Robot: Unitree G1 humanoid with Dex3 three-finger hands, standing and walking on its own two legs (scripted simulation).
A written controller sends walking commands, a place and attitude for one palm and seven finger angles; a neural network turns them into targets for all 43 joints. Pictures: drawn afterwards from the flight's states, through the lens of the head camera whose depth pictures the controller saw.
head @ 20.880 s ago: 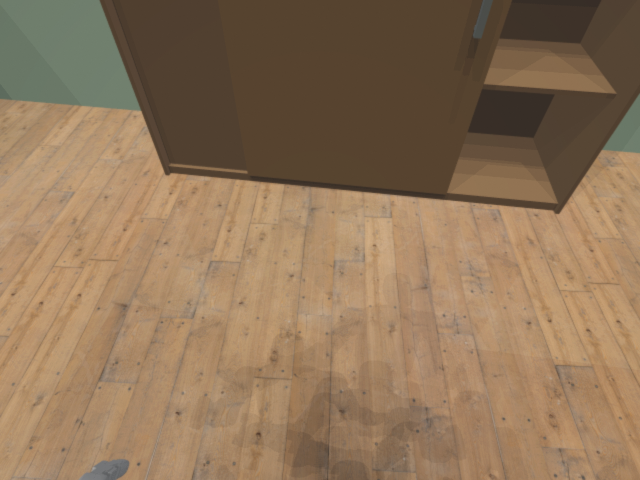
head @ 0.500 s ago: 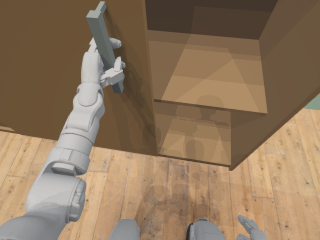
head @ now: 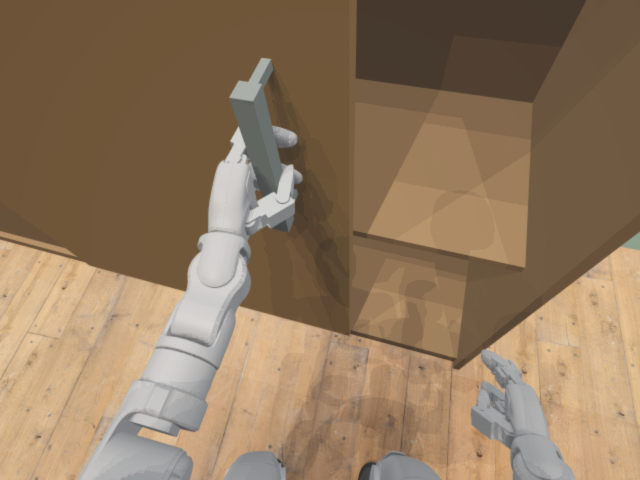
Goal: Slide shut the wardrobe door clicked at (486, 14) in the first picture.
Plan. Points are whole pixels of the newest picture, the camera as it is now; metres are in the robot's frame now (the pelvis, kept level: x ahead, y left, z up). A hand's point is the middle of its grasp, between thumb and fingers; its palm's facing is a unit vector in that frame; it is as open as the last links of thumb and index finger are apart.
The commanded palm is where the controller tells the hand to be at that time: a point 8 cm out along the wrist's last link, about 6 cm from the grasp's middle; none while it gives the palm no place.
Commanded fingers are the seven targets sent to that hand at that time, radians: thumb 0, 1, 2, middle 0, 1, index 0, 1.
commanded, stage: step sideways, sliding the door along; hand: left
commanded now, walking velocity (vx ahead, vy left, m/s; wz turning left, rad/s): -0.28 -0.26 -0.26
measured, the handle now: (275, 158) +0.45 +0.11 +0.10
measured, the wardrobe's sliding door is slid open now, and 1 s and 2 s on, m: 0.31 0.03 0.00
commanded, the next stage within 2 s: stop walking and hold the door there in 1.30 s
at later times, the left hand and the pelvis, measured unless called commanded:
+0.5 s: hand (415, 228) +0.37 -0.05 +0.09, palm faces -0.08 -0.99 -0.12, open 6.1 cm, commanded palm +0.35 -0.03 +0.10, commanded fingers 0.00 0.90 0.90 -0.45 -1.40 -0.45 -1.40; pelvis -0.02 -0.11 +0.00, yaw -6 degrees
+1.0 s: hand (559, 260) +0.34 -0.19 +0.09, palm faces +0.01 -0.99 -0.14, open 6.3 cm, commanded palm +0.32 -0.19 +0.10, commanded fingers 0.00 0.90 0.90 -0.45 -1.40 -0.45 -1.40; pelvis -0.08 -0.27 -0.01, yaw -7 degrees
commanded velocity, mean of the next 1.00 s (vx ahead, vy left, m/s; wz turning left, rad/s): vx -0.15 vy -0.28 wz -0.15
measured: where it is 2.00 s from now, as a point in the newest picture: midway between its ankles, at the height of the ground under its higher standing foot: outside the picture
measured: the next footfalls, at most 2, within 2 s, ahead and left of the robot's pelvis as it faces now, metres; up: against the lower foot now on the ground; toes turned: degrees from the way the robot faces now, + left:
right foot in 0.14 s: +0.09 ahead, -0.13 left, +0.00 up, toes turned -3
left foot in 0.40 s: +0.03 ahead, +0.06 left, +0.00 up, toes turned +7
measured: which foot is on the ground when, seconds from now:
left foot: down 0.00-0.14, up 0.16-0.38, down 0.40-0.68, up 0.70-0.80, down 0.82-1.00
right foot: down 0.00-0.00, up 0.02-0.12, down 0.14-0.42, up 0.44-0.60, down 0.62-1.00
